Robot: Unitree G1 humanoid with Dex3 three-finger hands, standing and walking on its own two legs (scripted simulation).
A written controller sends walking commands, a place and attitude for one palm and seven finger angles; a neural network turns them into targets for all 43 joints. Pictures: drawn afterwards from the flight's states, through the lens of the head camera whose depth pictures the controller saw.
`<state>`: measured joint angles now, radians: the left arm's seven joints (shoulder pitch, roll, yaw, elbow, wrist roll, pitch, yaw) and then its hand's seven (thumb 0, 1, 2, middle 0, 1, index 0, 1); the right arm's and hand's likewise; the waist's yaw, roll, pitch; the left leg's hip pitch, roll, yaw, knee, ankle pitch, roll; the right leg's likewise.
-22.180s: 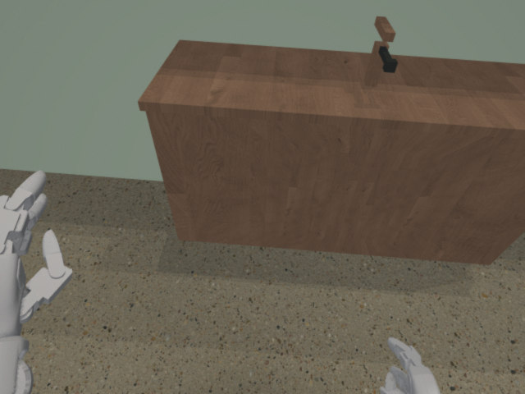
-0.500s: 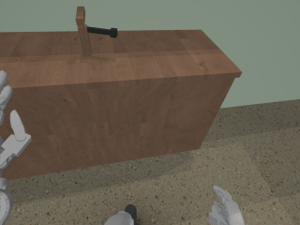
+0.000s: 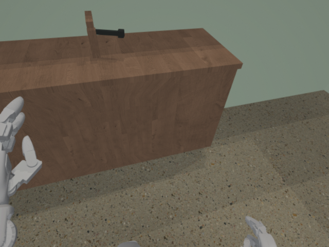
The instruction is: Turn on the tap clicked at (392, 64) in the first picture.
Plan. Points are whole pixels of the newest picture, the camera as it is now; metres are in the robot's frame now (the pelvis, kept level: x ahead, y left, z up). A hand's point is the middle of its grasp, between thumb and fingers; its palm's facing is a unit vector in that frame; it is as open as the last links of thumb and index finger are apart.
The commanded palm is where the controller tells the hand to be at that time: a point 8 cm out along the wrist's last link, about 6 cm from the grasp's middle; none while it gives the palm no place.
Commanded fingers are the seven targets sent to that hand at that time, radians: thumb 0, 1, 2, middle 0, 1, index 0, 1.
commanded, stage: stop stepping back and stand still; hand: left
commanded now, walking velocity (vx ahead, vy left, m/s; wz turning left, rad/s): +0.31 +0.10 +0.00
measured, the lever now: (121, 33) +0.91 +0.27 +0.12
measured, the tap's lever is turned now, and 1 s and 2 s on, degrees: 71 71 71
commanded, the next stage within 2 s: stand and check the lever's angle in 0.58 s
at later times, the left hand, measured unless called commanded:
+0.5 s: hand (20, 185) +0.17 +0.26 +0.17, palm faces +0.45 -0.80 -0.40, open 7.4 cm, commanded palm +0.12 +0.29 +0.18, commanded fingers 0.00 0.90 0.90 -0.20 -0.30 -0.20 -0.30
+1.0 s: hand (39, 165) +0.21 +0.25 +0.16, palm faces +0.40 -0.85 -0.35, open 7.4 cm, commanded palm +0.16 +0.29 +0.18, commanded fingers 0.00 0.90 0.90 -0.20 -0.30 -0.20 -0.30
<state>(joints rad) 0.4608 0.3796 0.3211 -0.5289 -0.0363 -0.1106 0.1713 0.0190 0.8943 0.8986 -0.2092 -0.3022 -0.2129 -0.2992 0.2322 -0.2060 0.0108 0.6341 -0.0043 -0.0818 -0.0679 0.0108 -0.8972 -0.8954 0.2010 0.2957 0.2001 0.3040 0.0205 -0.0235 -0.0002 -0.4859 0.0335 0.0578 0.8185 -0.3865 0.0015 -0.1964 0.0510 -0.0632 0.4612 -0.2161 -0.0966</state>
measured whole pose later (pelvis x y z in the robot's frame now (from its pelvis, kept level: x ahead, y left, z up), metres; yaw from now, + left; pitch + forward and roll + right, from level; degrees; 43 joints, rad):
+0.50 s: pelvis -0.04 +0.01 -0.01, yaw +0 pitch -3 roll +0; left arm 0.46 0.37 0.34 -0.48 -0.03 -0.12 0.17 0.02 0.90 0.90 -0.21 -0.30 -0.21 -0.30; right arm 0.26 -0.17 0.03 0.64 0.00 -0.12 -0.06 0.01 -0.90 -0.90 0.20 0.30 0.20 0.30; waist 0.01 0.01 0.02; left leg -0.34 0.08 0.08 0.66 -0.35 0.01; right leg -0.25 0.00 -0.09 0.55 -0.25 -0.04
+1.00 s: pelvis -0.01 +0.02 +0.00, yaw -1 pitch -1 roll -1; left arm 0.46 0.33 0.31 -0.49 -0.05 -0.13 0.17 0.02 0.90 0.90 -0.21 -0.30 -0.21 -0.30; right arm 0.19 -0.21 0.01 0.61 0.01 -0.11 -0.07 0.01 -0.90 -0.90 0.20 0.30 0.20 0.30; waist 0.01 0.01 0.05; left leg -0.26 0.05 0.07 0.50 -0.22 0.00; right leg -0.19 0.02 -0.08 0.45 -0.24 -0.03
